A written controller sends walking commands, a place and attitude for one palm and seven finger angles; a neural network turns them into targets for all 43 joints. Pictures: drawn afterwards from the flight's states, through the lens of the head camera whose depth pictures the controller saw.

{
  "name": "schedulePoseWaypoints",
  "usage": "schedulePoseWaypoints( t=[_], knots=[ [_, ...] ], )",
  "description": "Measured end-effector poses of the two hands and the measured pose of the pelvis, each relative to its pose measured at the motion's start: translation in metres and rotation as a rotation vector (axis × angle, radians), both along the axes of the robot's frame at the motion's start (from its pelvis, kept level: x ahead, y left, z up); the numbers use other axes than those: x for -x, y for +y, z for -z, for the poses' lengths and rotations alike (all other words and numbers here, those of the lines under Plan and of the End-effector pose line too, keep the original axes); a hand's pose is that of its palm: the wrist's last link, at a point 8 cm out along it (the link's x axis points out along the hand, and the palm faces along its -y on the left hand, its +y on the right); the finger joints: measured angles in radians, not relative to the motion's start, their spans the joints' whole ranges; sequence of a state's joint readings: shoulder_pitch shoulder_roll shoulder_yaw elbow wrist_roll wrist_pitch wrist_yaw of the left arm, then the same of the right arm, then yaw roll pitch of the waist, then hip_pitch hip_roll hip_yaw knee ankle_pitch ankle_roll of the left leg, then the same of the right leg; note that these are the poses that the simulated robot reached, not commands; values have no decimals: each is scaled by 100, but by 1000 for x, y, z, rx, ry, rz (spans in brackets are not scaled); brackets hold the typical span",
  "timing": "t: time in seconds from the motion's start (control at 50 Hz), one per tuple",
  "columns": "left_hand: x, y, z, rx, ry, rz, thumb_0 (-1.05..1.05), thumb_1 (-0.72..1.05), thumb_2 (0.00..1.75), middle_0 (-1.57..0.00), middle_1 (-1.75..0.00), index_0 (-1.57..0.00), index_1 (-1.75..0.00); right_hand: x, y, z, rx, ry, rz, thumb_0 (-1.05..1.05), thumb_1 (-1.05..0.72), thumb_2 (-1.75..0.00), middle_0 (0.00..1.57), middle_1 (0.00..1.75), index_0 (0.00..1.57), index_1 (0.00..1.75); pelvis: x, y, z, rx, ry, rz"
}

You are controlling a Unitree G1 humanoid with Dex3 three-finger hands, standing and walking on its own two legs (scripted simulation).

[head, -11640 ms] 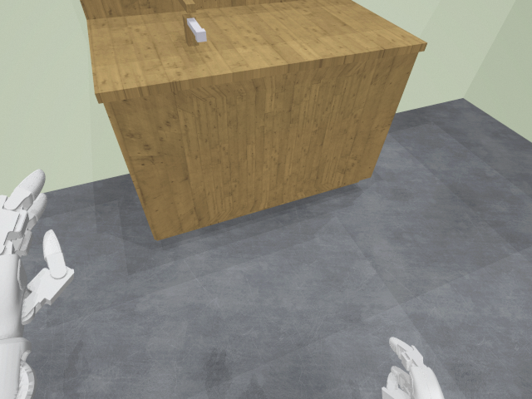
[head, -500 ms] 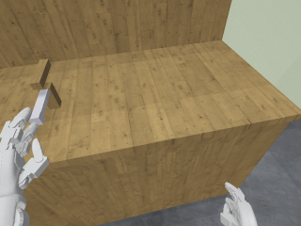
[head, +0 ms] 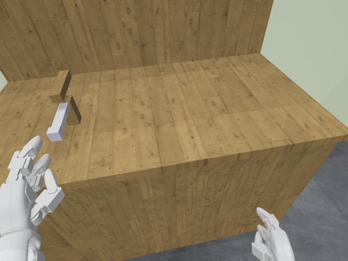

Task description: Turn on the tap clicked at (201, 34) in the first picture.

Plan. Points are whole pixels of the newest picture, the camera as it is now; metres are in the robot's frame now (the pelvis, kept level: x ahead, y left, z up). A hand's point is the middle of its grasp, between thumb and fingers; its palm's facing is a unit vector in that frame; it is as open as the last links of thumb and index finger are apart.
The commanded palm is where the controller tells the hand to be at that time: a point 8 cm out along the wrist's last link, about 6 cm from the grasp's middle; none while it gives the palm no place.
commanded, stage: turn the palm inward beside the body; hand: left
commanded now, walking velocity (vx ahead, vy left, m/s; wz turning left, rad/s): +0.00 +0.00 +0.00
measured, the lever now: (55, 133) +0.35 +0.36 +0.12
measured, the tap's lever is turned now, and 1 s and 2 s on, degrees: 0 0 0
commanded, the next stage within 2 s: reach beside the lever's end, fingers flat in 0.56 s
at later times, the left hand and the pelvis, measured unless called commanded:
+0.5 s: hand (70, 188) +0.19 +0.22 +0.15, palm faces +0.49 -0.86 -0.13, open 7.4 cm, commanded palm +0.14 +0.26 +0.16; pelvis +0.01 -0.01 +0.00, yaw +0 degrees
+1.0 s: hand (72, 179) +0.22 +0.23 +0.14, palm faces +0.51 -0.85 -0.15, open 7.4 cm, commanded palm +0.16 +0.28 +0.15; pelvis +0.02 -0.02 +0.00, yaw +0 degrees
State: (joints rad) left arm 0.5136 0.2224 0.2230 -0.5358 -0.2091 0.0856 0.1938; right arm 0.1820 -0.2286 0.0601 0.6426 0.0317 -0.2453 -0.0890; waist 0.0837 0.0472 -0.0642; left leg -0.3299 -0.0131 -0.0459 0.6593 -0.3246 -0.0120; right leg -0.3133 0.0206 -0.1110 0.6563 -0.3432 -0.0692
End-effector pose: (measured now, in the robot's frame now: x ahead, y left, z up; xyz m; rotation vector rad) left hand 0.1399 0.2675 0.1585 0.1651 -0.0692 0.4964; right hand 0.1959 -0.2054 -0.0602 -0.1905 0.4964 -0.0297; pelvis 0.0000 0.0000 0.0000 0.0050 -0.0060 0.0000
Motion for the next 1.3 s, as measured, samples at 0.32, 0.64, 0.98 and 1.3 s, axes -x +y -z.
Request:
schedulePoseWaypoints(
  t=[0.32, 0.64, 0.98, 1.3],
  knots=[
    [-2, -11, -2, 21, 16, -14, 2, 90, 90, -20, -30, -20, -30, -2, -9, 3, -9, 3, 2, 2, -90, -90, 20, 30, 20, 30, -3, -9, 0, -3, -1, -5],
    [-12, -19, 0, 21, 30, -13, 2, 90, 90, -20, -30, -20, -30, -11, -21, 5, -4, 8, 6, 2, -91, -90, 20, 30, 20, 30, -12, -16, 0, -6, 13, -5],
    [-30, -6, 8, 19, 50, -39, 2, 90, 90, -20, -30, -20, -30, -11, -24, 10, -1, 41, 18, 2, -91, -90, 20, 30, 20, 30, -17, -18, -1, -11, 26, -4],
    [-27, 30, 15, 27, 47, -86, 2, 90, 90, -20, -29, -20, -29, 2, -30, 10, 20, 60, 61, 2, -91, -90, 20, 30, 20, 30, -12, -12, -2, -5, 22, -2]
  ],
)
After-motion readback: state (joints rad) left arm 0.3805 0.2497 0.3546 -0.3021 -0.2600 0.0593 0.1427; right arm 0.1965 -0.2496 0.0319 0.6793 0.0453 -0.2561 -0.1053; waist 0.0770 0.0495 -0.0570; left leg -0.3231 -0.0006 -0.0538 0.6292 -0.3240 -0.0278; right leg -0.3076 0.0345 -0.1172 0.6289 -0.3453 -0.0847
